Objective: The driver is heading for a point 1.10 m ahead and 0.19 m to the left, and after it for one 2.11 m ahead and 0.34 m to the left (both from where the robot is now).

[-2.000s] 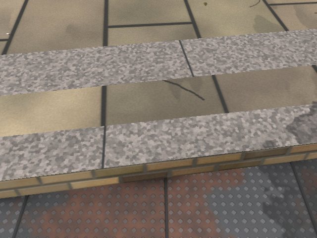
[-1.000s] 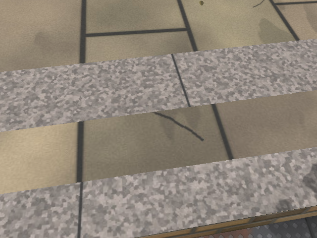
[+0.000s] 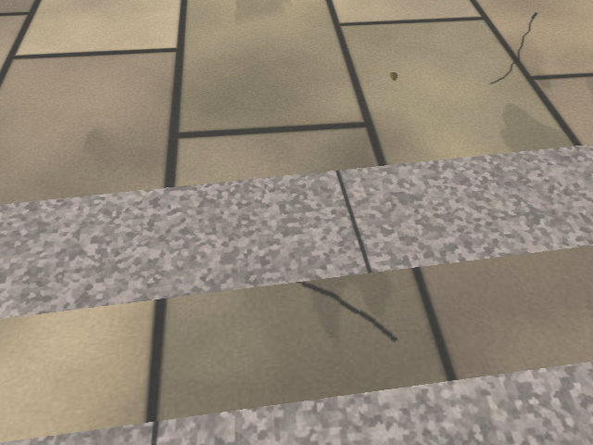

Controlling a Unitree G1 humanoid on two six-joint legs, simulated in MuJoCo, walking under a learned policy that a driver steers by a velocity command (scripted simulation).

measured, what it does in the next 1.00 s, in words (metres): climbs: right foot, then left foot 0.14 m higher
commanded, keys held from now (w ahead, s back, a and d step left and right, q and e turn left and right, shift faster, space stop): w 0.82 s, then w+q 0.18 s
